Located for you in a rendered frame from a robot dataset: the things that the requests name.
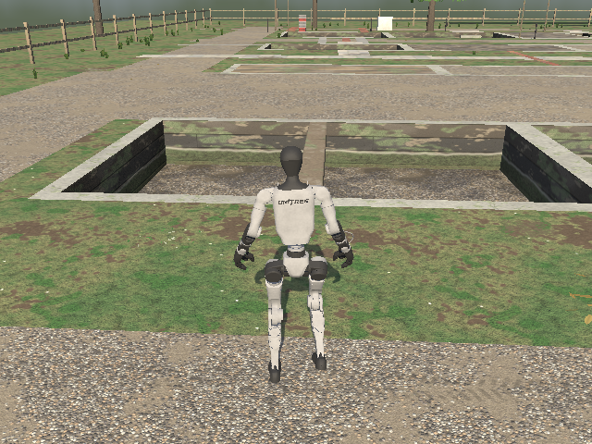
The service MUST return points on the left robot foot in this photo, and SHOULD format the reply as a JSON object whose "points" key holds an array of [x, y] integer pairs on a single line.
{"points": [[274, 374]]}

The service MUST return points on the robot right upper arm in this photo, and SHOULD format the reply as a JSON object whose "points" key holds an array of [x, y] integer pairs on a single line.
{"points": [[321, 193]]}

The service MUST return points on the robot left forearm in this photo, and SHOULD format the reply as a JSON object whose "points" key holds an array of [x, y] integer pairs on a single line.
{"points": [[245, 242]]}

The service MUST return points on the robot left upper arm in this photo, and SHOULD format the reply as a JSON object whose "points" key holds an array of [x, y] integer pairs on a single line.
{"points": [[264, 196]]}

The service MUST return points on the robot right hand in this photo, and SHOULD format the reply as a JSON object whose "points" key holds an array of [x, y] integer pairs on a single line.
{"points": [[339, 254]]}

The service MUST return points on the robot left hand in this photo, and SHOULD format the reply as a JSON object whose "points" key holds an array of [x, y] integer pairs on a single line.
{"points": [[245, 257]]}

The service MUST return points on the robot right forearm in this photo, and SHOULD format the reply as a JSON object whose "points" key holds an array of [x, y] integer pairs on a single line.
{"points": [[341, 240]]}

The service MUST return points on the right robot thigh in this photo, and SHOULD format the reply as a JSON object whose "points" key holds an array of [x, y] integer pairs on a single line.
{"points": [[317, 275]]}

